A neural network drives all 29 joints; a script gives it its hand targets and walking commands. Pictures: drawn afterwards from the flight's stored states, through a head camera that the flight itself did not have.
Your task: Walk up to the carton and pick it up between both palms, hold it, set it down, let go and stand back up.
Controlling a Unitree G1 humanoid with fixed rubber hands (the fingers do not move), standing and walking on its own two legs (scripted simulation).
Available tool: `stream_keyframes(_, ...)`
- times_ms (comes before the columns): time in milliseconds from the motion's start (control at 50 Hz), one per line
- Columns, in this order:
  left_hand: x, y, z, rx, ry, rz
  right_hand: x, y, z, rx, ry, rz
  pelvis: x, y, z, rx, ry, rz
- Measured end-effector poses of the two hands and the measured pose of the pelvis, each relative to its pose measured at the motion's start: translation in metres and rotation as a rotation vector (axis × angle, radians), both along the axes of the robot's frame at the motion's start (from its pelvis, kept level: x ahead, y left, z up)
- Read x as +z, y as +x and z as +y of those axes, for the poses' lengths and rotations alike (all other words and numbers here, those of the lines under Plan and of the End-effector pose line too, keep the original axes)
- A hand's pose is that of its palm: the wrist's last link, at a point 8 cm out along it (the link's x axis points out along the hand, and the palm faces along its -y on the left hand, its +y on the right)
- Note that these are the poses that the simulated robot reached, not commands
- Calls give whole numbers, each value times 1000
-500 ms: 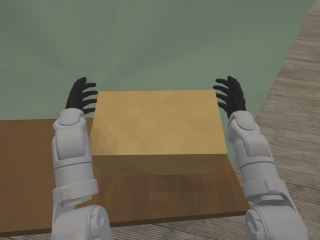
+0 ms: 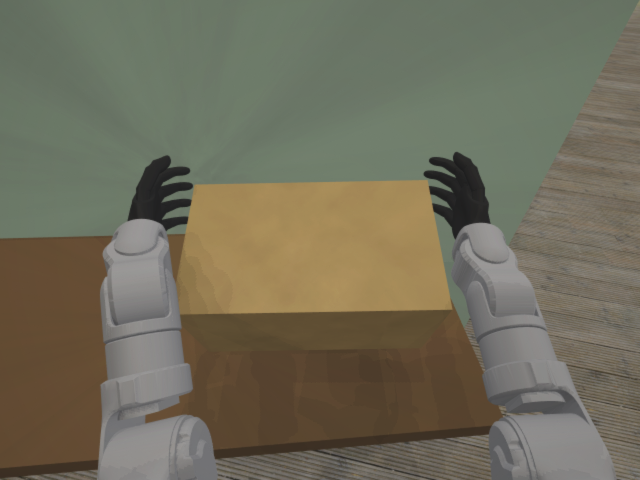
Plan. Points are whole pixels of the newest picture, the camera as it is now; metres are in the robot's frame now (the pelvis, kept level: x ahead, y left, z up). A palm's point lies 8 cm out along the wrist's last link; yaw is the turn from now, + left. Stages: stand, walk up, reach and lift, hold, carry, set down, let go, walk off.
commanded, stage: hold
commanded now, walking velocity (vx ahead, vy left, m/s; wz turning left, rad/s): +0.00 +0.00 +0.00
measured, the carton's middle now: (313, 270) +0.35 +0.01 +0.10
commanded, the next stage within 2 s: none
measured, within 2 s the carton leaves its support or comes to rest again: neither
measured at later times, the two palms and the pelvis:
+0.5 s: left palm (156, 221) +0.34 +0.19 +0.19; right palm (477, 218) +0.35 -0.19 +0.19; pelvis -0.01 -0.01 +0.00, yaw +0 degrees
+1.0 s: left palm (157, 229) +0.35 +0.19 +0.17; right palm (470, 225) +0.35 -0.18 +0.18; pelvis +0.00 +0.00 +0.00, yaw +0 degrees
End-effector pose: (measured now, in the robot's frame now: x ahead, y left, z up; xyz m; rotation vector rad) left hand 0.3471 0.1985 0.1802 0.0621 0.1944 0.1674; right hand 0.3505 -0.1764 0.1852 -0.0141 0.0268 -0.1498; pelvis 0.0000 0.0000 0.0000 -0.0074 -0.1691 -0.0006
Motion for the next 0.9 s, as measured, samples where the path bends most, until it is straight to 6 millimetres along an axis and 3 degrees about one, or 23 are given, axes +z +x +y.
stream_keyframes(240, -5, -6, -11, -5, -1, 17, -6, -6, -10, -15, 2, 15, 0, -4, -5, 4, -1, -8)
stream_keyframes(360, 3, -9, -13, 4, 4, -12, 1, -9, -12, -13, 13, -12, 0, -8, -8, 1, 0, 5)
stream_keyframes(620, 8, -1, -3, 11, -17, -2, 10, 0, -3, 1, -10, -10, 0, -8, -7, 1, 2, 8)
stream_keyframes(900, -8, -4, -2, 1, -7, 23, -8, -2, -2, 2, 0, 19, 0, -5, 1, -2, 1, 8)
